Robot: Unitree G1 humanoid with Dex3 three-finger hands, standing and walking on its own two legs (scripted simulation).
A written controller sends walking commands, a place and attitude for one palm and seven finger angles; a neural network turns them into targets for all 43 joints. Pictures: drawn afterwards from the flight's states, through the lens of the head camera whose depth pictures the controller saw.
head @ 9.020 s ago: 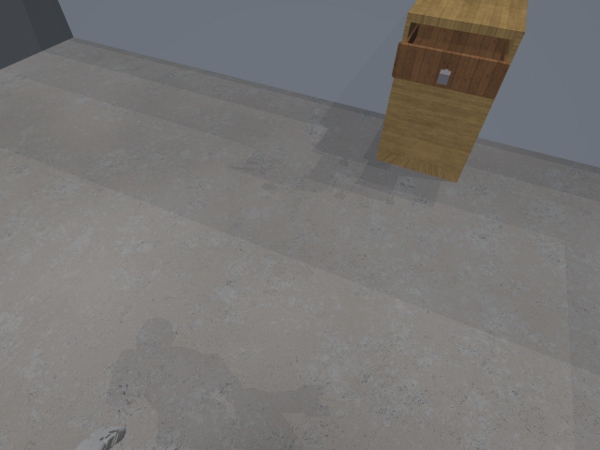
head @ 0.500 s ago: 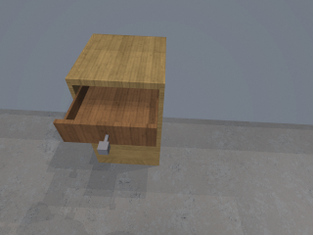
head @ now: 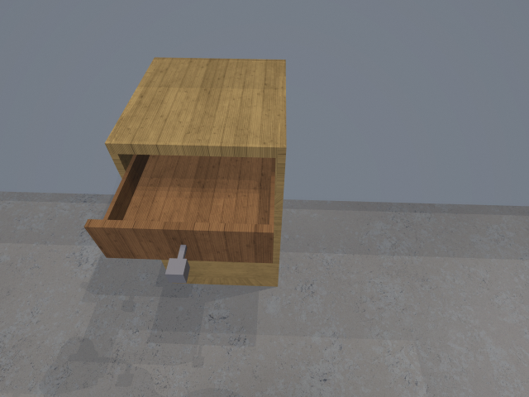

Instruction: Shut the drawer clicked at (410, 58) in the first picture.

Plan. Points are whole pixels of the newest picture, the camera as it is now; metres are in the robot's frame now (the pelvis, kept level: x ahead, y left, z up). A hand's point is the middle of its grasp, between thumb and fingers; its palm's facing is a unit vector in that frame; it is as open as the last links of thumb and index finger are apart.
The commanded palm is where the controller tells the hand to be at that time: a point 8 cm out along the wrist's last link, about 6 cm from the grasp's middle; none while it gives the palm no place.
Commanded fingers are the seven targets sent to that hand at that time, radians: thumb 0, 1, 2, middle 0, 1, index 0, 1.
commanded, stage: come to a stop and stand still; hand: left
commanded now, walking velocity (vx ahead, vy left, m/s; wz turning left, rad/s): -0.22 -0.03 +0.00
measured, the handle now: (180, 262) +0.39 +0.21 -0.12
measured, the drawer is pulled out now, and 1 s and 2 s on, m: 0.22 0.22 0.22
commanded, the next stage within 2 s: look again from close up in 1.18 s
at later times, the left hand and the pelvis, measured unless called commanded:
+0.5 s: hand out of the picture +0.04 +0.21 -0.16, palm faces +0.02 -0.97 -0.25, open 7.3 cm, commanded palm none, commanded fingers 0.00 0.90 0.90 -0.20 -0.30 -0.20 -0.30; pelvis +0.02 +0.02 +0.01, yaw +0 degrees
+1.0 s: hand out of the picture -0.01 +0.19 -0.16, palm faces +0.03 -0.98 -0.20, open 7.3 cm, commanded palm none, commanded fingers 0.00 0.90 0.90 -0.20 -0.30 -0.20 -0.30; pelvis -0.04 +0.01 +0.01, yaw +2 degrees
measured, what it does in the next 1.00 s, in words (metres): steps on the spot: left foot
